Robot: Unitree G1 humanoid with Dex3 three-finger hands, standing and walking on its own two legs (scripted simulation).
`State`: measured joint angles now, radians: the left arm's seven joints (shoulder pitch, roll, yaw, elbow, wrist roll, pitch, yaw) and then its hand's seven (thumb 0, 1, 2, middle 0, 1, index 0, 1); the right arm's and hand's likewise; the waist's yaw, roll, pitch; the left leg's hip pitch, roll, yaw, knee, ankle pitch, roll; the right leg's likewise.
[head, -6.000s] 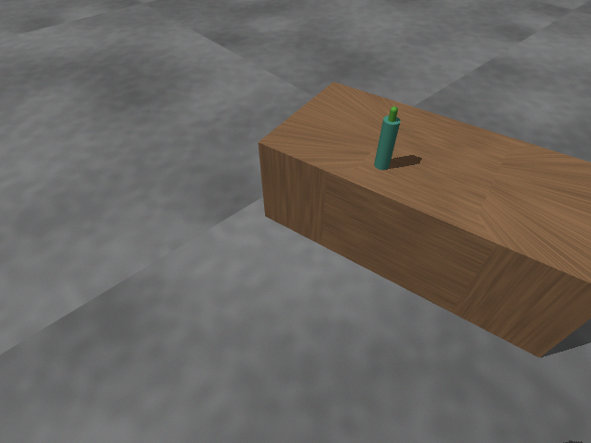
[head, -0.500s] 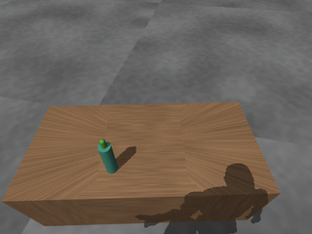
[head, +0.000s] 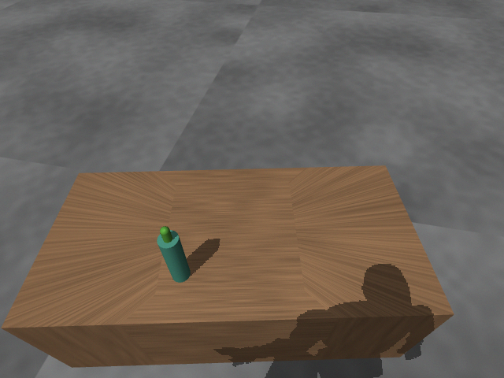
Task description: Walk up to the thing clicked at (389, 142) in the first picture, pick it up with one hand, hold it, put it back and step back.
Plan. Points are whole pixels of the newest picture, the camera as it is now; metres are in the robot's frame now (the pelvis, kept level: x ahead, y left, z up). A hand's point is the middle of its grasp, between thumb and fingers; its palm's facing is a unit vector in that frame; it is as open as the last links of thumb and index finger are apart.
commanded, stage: stand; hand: left
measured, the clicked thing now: (173, 253) +0.49 +0.22 -0.25
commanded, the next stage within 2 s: go down in 0.34 s
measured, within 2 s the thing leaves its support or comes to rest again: neither
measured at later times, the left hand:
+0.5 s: hand out of the picture +0.09 +0.25 -0.16, palm faces +0.02 -0.94 -0.34, open 7.6 cm
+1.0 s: hand out of the picture +0.14 +0.27 -0.15, palm faces +0.05 -0.94 -0.33, open 16.5 cm
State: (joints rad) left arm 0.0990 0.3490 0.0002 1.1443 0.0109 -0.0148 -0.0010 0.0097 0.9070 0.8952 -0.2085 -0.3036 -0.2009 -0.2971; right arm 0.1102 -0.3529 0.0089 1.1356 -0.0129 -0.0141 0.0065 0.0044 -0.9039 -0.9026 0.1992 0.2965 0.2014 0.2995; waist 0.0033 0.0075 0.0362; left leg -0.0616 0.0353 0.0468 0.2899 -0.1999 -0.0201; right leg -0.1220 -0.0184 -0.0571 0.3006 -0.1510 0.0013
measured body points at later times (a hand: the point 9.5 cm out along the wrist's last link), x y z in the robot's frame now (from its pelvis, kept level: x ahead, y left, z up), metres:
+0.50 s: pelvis +0.00 +0.00 +0.00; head +0.02 +0.00 +0.45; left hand +0.08 +0.30 -0.13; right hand +0.09 -0.29 -0.13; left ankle -0.03 +0.13 -0.75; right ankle +0.01 -0.12 -0.75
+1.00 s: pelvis -0.01 +0.02 -0.03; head +0.05 +0.02 +0.42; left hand +0.14 +0.32 -0.13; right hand +0.14 -0.27 -0.12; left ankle -0.03 +0.13 -0.75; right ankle +0.01 -0.12 -0.75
